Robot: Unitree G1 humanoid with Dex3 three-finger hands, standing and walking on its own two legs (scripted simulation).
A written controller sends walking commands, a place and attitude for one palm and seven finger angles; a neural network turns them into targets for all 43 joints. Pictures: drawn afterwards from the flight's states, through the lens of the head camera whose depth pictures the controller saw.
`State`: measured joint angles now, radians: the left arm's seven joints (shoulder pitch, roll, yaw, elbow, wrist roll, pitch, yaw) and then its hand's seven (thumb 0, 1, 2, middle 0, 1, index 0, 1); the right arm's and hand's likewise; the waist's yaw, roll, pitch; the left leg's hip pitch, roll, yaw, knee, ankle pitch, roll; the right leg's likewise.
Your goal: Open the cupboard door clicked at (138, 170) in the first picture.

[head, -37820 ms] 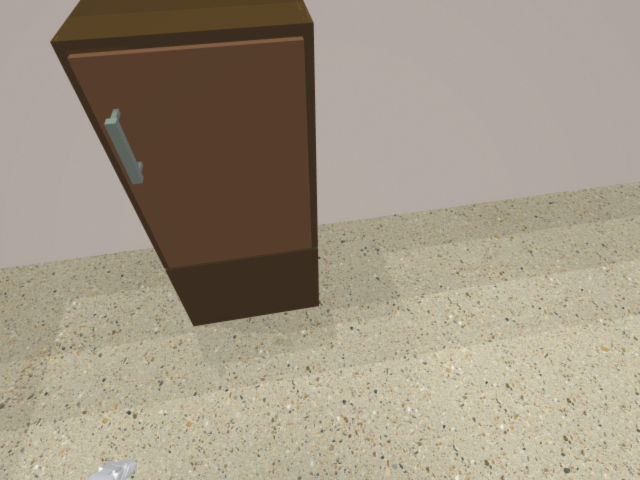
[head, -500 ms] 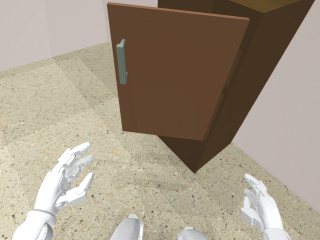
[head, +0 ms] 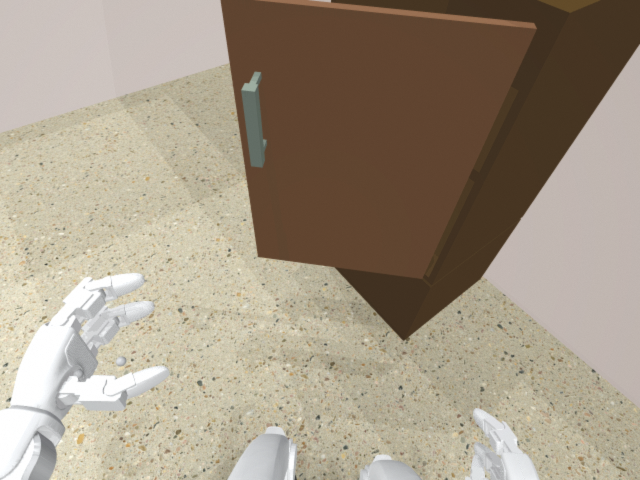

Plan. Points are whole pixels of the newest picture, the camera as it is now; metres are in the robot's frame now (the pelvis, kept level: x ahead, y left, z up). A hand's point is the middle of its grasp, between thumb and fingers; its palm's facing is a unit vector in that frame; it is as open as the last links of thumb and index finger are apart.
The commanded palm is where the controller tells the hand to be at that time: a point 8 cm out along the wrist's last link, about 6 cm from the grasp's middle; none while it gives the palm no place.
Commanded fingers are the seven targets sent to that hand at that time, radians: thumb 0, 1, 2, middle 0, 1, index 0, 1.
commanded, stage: raise the hand with hooked fingers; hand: left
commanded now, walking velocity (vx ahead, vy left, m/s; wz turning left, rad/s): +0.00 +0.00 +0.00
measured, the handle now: (257, 121) +0.62 +0.14 +0.10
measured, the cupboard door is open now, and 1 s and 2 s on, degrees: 45 45 45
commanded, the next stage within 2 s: move the hooked fingers beside the handle in 1.22 s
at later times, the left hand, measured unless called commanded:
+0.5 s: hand (106, 286) +0.30 +0.26 +0.09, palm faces -0.03 -1.00 -0.06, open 13.8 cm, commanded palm +0.29 +0.31 +0.10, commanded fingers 0.00 -0.50 0.30 -0.30 -1.20 -0.30 -1.20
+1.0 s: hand (120, 260) +0.33 +0.25 +0.11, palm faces -0.06 -1.00 -0.02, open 14.0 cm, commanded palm +0.31 +0.30 +0.11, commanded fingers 0.00 -0.50 0.30 -0.30 -1.20 -0.30 -1.20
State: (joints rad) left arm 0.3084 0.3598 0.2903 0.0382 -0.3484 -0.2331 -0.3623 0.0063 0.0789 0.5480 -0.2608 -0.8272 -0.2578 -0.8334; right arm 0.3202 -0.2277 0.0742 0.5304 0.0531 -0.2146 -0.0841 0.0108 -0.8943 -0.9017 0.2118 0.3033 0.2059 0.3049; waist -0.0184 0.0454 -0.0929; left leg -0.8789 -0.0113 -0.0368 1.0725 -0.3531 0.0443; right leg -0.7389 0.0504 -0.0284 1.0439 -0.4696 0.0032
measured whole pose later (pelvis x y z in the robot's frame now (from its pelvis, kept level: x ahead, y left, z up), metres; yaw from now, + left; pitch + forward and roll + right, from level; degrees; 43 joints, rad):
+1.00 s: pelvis +0.04 -0.02 +0.03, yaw +0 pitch +10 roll -3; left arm -0.02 0.44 0.43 0.39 -0.39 -0.24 -0.58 -0.01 -0.49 0.30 -0.30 -1.20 -0.30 -1.20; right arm 0.32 -0.30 0.04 0.51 0.06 -0.16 -0.07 0.01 -0.90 -0.90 0.21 0.30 0.20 0.30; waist -0.02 0.03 -0.10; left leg -0.75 0.00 -0.03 0.95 -0.37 0.03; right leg -0.61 0.06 -0.01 0.91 -0.47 -0.02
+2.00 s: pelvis +0.06 +0.00 +0.02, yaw -1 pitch +14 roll -3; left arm -0.40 0.48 0.40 0.71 -0.29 -0.26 -0.54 -0.01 -0.50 0.30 -0.30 -1.20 -0.30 -1.20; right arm 0.34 -0.29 0.04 0.57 0.06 -0.08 -0.06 0.01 -0.90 -0.90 0.21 0.30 0.20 0.30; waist -0.05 0.02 -0.11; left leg -0.83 -0.01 -0.02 0.99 -0.40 0.04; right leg -0.69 0.05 -0.01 0.94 -0.49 0.00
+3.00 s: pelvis +0.05 -0.01 -0.01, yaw -3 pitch +23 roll -5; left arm -1.02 0.72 0.45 1.28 -0.10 -0.31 -0.46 -0.01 -0.50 0.30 -0.30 -1.20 -0.30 -1.20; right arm 0.41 -0.30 0.06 0.62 0.03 0.04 -0.04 0.00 -0.90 -0.90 0.21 0.30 0.20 0.30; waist -0.19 0.03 -0.10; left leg -1.09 0.03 -0.04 1.11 -0.42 0.03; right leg -0.94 0.09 -0.02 1.04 -0.50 -0.01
